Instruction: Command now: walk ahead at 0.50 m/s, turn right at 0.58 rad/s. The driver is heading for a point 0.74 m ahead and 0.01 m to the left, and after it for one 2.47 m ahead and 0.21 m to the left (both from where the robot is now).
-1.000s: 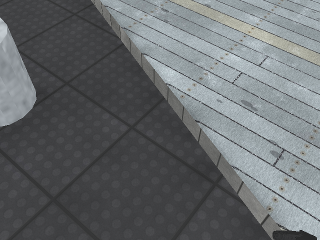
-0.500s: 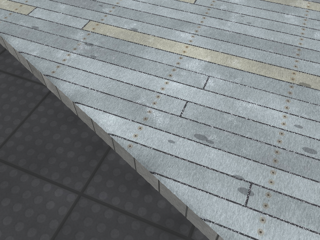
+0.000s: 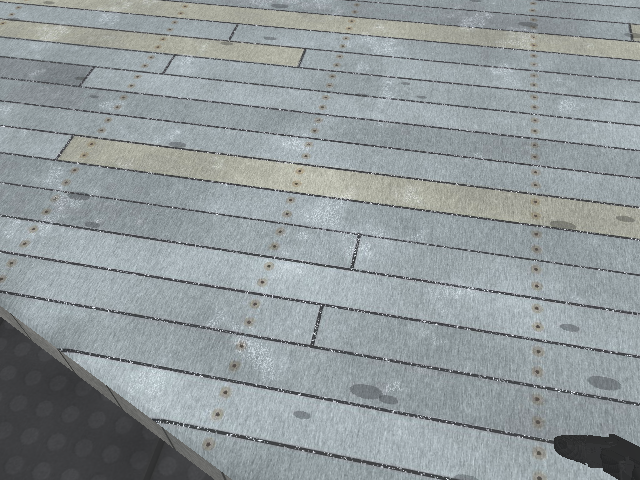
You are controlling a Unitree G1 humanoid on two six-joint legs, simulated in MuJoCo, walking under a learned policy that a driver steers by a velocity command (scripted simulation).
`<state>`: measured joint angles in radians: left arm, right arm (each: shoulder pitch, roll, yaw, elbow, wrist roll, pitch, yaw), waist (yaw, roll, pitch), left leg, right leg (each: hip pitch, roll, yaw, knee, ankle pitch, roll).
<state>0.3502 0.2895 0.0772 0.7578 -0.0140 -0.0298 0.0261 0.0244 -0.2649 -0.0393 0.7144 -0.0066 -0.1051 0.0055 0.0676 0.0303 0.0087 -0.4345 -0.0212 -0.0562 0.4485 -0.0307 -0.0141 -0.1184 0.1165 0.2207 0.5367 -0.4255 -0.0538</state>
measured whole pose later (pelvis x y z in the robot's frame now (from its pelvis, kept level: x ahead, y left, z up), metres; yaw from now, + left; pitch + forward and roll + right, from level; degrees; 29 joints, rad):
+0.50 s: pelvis +0.24 -0.05 +0.02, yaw -9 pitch +4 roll -2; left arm 0.02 0.09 -0.09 0.49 -0.02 -0.05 -0.03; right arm 0.56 -0.15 0.02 1.01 0.01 -0.03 -0.03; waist -0.06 0.02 -0.02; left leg 0.07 0.12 0.08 0.18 -0.25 -0.03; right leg -0.87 -0.05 -0.12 1.18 -0.39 -0.08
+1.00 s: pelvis +0.48 -0.12 +0.13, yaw +2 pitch +2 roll +0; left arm 0.41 0.21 0.03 0.91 0.01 -0.09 0.03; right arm 0.12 -0.23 -0.04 0.73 0.03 -0.02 0.06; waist 0.08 0.03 -0.02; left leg -0.73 0.06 0.02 0.75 0.05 0.05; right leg 0.08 0.02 -0.28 0.22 -0.34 -0.03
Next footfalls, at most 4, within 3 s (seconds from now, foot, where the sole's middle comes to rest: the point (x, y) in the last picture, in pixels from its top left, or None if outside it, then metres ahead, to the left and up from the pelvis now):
0.50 right None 0.38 -0.19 -0.64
1.14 left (373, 346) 0.71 -0.01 -0.64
1.58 right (435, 229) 1.04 -0.15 -0.64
2.04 left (317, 194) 1.15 0.14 -0.64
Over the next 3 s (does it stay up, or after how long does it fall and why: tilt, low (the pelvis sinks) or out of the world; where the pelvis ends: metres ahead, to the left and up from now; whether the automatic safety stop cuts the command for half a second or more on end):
stays up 1.32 0.14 0.14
